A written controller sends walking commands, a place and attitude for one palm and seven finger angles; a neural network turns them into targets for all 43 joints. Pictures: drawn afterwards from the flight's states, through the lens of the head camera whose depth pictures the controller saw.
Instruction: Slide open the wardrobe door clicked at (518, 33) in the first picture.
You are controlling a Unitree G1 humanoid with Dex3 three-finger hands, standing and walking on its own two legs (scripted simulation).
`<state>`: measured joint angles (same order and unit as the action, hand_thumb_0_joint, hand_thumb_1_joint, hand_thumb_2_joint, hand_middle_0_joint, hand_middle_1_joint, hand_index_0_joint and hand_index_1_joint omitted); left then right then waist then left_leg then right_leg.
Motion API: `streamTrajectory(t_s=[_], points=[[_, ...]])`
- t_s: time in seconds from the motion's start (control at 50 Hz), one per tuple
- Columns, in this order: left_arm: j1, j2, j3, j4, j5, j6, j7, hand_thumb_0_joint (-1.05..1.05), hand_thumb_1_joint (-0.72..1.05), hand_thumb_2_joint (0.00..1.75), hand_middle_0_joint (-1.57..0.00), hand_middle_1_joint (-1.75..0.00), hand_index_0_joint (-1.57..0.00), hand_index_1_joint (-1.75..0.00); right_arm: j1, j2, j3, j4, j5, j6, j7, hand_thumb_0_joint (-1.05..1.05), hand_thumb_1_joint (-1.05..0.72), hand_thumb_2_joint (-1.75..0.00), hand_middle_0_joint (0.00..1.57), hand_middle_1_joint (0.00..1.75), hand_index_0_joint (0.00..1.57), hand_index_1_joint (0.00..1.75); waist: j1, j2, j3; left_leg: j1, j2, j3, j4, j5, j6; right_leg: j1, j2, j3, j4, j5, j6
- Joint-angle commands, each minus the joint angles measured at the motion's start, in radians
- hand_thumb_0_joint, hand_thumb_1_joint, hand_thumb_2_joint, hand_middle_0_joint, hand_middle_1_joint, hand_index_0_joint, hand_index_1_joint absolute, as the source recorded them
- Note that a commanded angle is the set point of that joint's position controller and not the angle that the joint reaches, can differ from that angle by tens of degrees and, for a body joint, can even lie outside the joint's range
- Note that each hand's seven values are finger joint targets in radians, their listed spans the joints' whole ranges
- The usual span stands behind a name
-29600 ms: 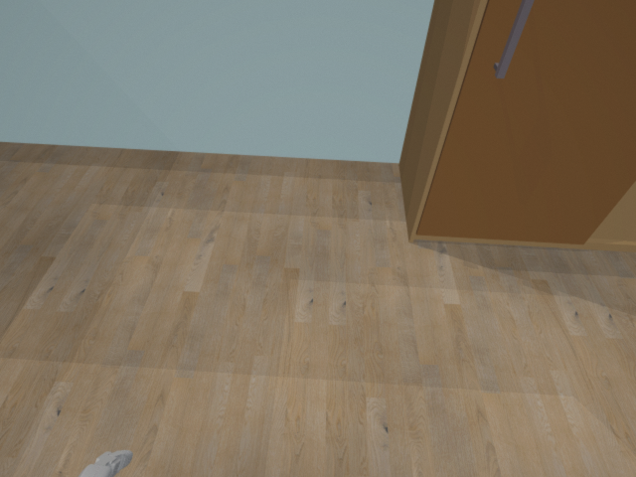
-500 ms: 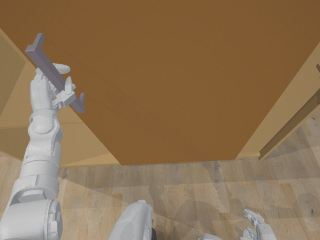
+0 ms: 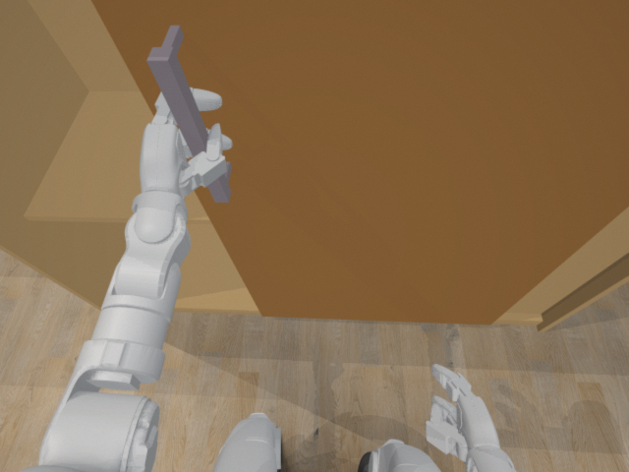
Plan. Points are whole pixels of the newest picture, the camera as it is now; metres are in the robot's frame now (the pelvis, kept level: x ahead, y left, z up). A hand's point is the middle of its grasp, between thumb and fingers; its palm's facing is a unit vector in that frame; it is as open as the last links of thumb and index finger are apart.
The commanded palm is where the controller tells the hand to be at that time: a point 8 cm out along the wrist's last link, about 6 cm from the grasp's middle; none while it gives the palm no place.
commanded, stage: stop walking and hold the door there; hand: left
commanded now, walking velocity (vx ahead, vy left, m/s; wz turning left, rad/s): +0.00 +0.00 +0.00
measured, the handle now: (202, 128) +0.47 +0.19 +0.13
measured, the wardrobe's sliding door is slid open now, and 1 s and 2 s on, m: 0.52 0.51 0.51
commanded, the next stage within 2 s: loosen the grip on the handle in 0.38 s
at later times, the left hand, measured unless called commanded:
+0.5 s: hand (217, 158) +0.42 +0.16 +0.13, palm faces +0.19 -0.96 -0.18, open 6.1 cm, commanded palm +0.39 +0.21 +0.12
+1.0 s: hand (207, 160) +0.41 +0.17 +0.14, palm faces +0.19 -0.96 -0.19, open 14.3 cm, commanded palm +0.38 +0.21 +0.13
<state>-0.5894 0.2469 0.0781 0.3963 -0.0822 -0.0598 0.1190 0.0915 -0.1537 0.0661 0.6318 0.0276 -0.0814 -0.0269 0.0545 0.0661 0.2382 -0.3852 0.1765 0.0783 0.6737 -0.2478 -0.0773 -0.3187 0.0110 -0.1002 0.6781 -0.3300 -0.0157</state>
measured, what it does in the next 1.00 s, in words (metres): steps on the spot: left foot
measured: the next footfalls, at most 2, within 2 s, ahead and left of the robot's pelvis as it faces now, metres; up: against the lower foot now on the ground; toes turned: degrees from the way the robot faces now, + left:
left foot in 0.20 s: +0.03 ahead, +0.13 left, +0.00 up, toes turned +1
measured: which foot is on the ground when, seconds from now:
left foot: down 0.00-0.00, up 0.02-0.18, down 0.20-1.00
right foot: down 0.00-1.00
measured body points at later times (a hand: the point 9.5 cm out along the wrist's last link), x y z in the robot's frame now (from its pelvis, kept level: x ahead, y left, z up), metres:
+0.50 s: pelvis +0.02 -0.01 +0.02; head +0.08 -0.02 +0.46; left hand +0.41 +0.21 +0.14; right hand +0.19 -0.23 -0.10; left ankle -0.01 +0.13 -0.71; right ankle +0.02 -0.10 -0.72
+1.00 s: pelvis -0.05 -0.01 +0.01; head -0.02 -0.01 +0.46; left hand +0.39 +0.22 +0.15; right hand +0.00 -0.29 -0.11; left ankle -0.01 +0.13 -0.72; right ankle +0.02 -0.10 -0.72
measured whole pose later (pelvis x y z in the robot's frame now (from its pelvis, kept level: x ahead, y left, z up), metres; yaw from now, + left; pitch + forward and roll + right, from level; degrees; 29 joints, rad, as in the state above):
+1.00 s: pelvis -0.05 -0.01 +0.01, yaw +0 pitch +6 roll +0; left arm -0.74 0.34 0.20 0.91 -0.01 -0.18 0.08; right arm 0.38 -0.29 -0.03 0.73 0.04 -0.10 -0.02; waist -0.08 0.00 -0.04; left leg -0.47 0.03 0.03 0.61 -0.25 0.01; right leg -0.49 0.02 -0.02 0.59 -0.20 -0.03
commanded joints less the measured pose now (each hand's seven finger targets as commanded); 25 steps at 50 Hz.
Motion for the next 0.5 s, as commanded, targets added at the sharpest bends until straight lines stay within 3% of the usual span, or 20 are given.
streamTrajectory(t_s=[0.0, 0.02, 0.04, 0.06, 0.08, 0.12, 0.14, 0.16, 0.18, 0.2, 0.22, 0.26, 0.28, 0.32, 0.36, 0.4, 0.42, 0.44, 0.46, 0.48], points=[[-0.34, 0.102, -0.052, -0.206, 0.034, -0.084, -0.039, 0.0, 0.9, 0.9, -0.45, -1.4, -0.45, -1.4, 0.027, -0.159, -0.071, -0.102, 0.014, -0.034, -0.043, 0.0, -0.9, -0.9, 0.2, 0.3, 0.2, 0.3, -0.066, -0.389, -0.544, -0.006, -0.136, -0.017, 0.229, -0.219, 0.055, 0.303, -0.305, 0.318, -0.241, 0.681, -0.119], [-0.354, 0.067, -0.076, -0.204, 0.03, -0.082, -0.047, 0.0, 0.9, 0.9, -0.45, -1.4, -0.45, -1.4, 0.012, -0.167, -0.072, -0.102, 0.012, -0.04, -0.043, 0.0, -0.9, -0.9, 0.2, 0.3, 0.2, 0.3, -0.053, -0.418, -0.534, -0.038, -0.135, -0.064, 0.306, -0.266, 0.061, 0.342, -0.313, 0.307, -0.21, 0.804, -0.129], [-0.368, 0.048, -0.078, -0.199, 0.029, -0.09, -0.048, 0.0, 0.9, 0.9, -0.45, -1.4, -0.45, -1.4, 0.011, -0.157, -0.062, -0.096, 0.009, -0.041, -0.047, 0.0, -0.9, -0.9, 0.2, 0.3, 0.2, 0.3, -0.048, -0.358, -0.539, -0.043, -0.122, -0.075, 0.297, -0.271, 0.069, 0.357, -0.317, 0.273, -0.179, 0.841, -0.128], [-0.362, 0.074, -0.04, -0.189, 0.033, -0.095, -0.04, 0.0, 0.9, 0.9, -0.45, -1.4, -0.45, -1.4, 0.011, -0.151, -0.057, -0.086, 0.003, -0.045, -0.057, 0.0, -0.9, -0.9, 0.2, 0.3, 0.2, 0.3, -0.05, -0.319, -0.538, -0.041, -0.123, -0.058, 0.218, -0.271, 0.068, 0.377, -0.304, 0.242, -0.147, 0.901, -0.126], [-0.358, 0.021, -0.092, -0.191, 0.032, -0.094, -0.037, 0.0, 0.9, 0.9, -0.45, -1.4, -0.45, -1.4, 0.007, -0.148, -0.05, -0.072, 0.0, -0.047, -0.064, 0.0, -0.9, -0.9, 0.2, 0.3, 0.2, 0.3, -0.06, -0.267, -0.529, -0.008, -0.128, -0.042, 0.083, -0.22, 0.07, 0.392, -0.287, 0.2, -0.117, 0.926, -0.113], [-0.344, 0.018, -0.076, -0.193, 0.036, -0.112, -0.031, 0.0, 0.9, 0.9, -0.45, -1.4, -0.45, -1.4, 0.023, -0.147, -0.052, -0.072, -0.007, -0.043, -0.076, 0.0, -0.9, -0.9, 0.2, 0.3, 0.2, 0.3, -0.056, -0.242, -0.567, 0.1, -0.141, 0.01, -0.134, -0.019, 0.07, 0.403, -0.231, 0.137, -0.064, 0.91, -0.066], [-0.347, 0.021, -0.079, -0.213, 0.033, -0.119, -0.03, 0.0, 0.9, 0.9, -0.45, -1.4, -0.45, -1.4, 0.028, -0.152, -0.059, -0.072, -0.008, -0.038, -0.079, 0.0, -0.9, -0.9, 0.2, 0.3, 0.2, 0.3, -0.056, -0.224, -0.591, 0.205, -0.12, 0.015, -0.218, 0.139, 0.077, 0.362, -0.213, 0.12, -0.037, 0.87, -0.036], [-0.349, 0.001, -0.103, -0.229, 0.026, -0.12, -0.032, 0.0, 0.9, 0.9, -0.45, -1.4, -0.45, -1.4, 0.03, -0.173, -0.07, -0.078, -0.007, -0.033, -0.077, 0.0, -0.9, -0.9, 0.2, 0.3, 0.2, 0.3, -0.056, -0.16, -0.616, 0.348, -0.028, -0.056, -0.23, 0.487, 0.111, 0.248, -0.184, 0.097, -0.017, 0.725, 0.01], [-0.346, -0.035, -0.144, -0.237, 0.022, -0.118, -0.037, 0.0, 0.9, 0.9, -0.45, -1.4, -0.45, -1.4, 0.023, -0.201, -0.08, -0.085, -0.001, -0.026, -0.069, 0.0, -0.9, -0.9, 0.2, 0.3, 0.2, 0.3, -0.056, 0.001, -0.614, 0.468, 0.096, -0.185, -0.174, 0.765, 0.171, 0.091, -0.125, 0.081, 0.003, 0.459, 0.044], [-0.334, -0.104, -0.189, -0.227, 0.018, -0.118, -0.046, 0.0, 0.9, 0.9, -0.45, -1.4, -0.45, -1.4, 0.041, -0.188, -0.074, -0.088, 0.002, -0.02, -0.049, 0.0, -0.9, -0.9, 0.2, 0.3, 0.2, 0.3, -0.053, 0.054, -0.621, 0.503, 0.16, -0.229, -0.177, 0.875, 0.214, 0.039, -0.086, 0.098, 0.0, 0.102, 0.043], [-0.303, -0.129, -0.212, -0.187, 0.028, -0.115, -0.053, 0.0, 0.9, 0.9, -0.45, -1.4, -0.45, -1.4, 0.044, -0.182, -0.072, -0.085, -0.003, -0.021, -0.039, 0.0, -0.9, -0.9, 0.2, 0.3, 0.2, 0.3, -0.064, 0.115, -0.567, 0.528, 0.161, -0.205, -0.179, 0.892, 0.22, -0.013, -0.062, 0.085, -0.04, -0.013, 0.03], [-0.338, -0.087, -0.199, -0.223, 0.045, -0.117, -0.052, 0.0, 0.9, 0.9, -0.45, -1.4, -0.45, -1.4, 0.045, -0.194, -0.077, -0.082, -0.012, -0.019, -0.038, 0.0, -0.9, -0.9, 0.2, 0.3, 0.2, 0.3, -0.075, 0.186, -0.525, 0.501, 0.127, -0.149, -0.178, 0.855, 0.191, -0.013, -0.054, 0.055, -0.06, 0.008, 0.02], [-0.348, -0.075, -0.196, -0.24, 0.044, -0.12, -0.05, 0.0, 0.9, 0.9, -0.45, -1.4, -0.45, -1.4, 0.049, -0.202, -0.082, -0.081, -0.008, -0.017, -0.036, 0.0, -0.9, -0.9, 0.2, 0.3, 0.2, 0.3, -0.074, 0.164, -0.526, 0.493, 0.112, -0.128, -0.166, 0.829, 0.178, 0.014, -0.051, 0.059, -0.084, 0.062, 0.016], [-0.322, -0.127, -0.24, -0.234, 0.043, -0.121, -0.055, 0.0, 0.9, 0.9, -0.45, -1.4, -0.45, -1.4, 0.055, -0.196, -0.084, -0.097, -0.002, -0.014, -0.033, 0.0, -0.9, -0.9, 0.2, 0.3, 0.2, 0.3, -0.079, 0.106, -0.555, 0.471, 0.077, -0.079, -0.12, 0.778, 0.144, 0.091, -0.056, 0.058, -0.156, 0.251, 0.013], [-0.283, -0.069, -0.198, -0.211, 0.042, -0.114, -0.048, 0.0, 0.9, 0.9, -0.45, -1.4, -0.45, -1.4, 0.065, -0.201, -0.09, -0.104, 0.003, -0.005, -0.039, 0.0, -0.9, -0.9, 0.2, 0.3, 0.2, 0.3, -0.083, -0.012, -0.602, 0.375, 0.028, -0.029, -0.063, 0.629, 0.1, 0.216, -0.116, 0.11, -0.177, 0.632, -0.003], [-0.256, -0.032, -0.165, -0.175, 0.039, -0.101, -0.038, 0.0, 0.9, 0.9, -0.45, -1.4, -0.45, -1.4, 0.064, -0.195, -0.091, -0.107, 0.009, 0.005, -0.053, 0.0, -0.9, -0.9, 0.2, 0.3, 0.2, 0.3, -0.078, -0.184, -0.613, 0.223, -0.047, -0.012, -0.026, 0.328, 0.065, 0.349, -0.207, 0.197, -0.15, 0.935, -0.045], [-0.258, -0.039, -0.166, -0.157, 0.038, -0.098, -0.038, 0.0, 0.9, 0.9, -0.45, -1.4, -0.45, -1.4, 0.059, -0.19, -0.089, -0.11, 0.009, 0.009, -0.061, 0.0, -0.9, -0.9, 0.2, 0.3, 0.2, 0.3, -0.073, -0.228, -0.596, 0.157, -0.08, -0.018, -0.021, 0.132, 0.061, 0.384, -0.236, 0.221, -0.151, 1.006, -0.063], [-0.259, -0.031, -0.154, -0.144, 0.037, -0.097, -0.036, 0.0, 0.9, 0.9, -0.45, -1.4, -0.45, -1.4, 0.057, -0.184, -0.084, -0.107, 0.007, 0.014, -0.067, 0.0, -0.9, -0.9, 0.2, 0.3, 0.2, 0.3, -0.069, -0.227, -0.578, 0.116, -0.096, -0.024, -0.045, 0.018, 0.063, 0.401, -0.25, 0.223, -0.15, 1.014, -0.065], [-0.768, 0.733, 0.52, -0.142, 0.143, -0.115, -0.008, 0.0, 0.9, 0.9, -0.45, -1.4, -0.45, -1.4, 0.059, -0.223, -0.185, -0.092, -0.024, -0.027, -0.039, 0.0, -0.9, -0.9, 0.2, 0.3, 0.2, 0.3, 0.017, -0.367, -0.462, 0.065, -0.148, 0.094, -0.131, 0.07, 0.076, 0.336, -0.121, 0.248, -0.243, 1.074, 0.034], [-0.757, 0.559, 0.39, 0.167, 0.107, -0.018, -0.033, 0.0, 0.78, 0.84, -0.45, -1.4, -0.45, -1.4, 0.077, -0.23, -0.212, 0.048, -0.055, -0.051, -0.038, 0.0, -0.9, -0.9, 0.2, 0.3, 0.2, 0.3, -0.047, -0.073, -0.658, 0.108, -0.156, 0.047, -0.266, 0.378, 0.094, 0.335, -0.087, 0.137, -0.067, 0.967, -0.052]])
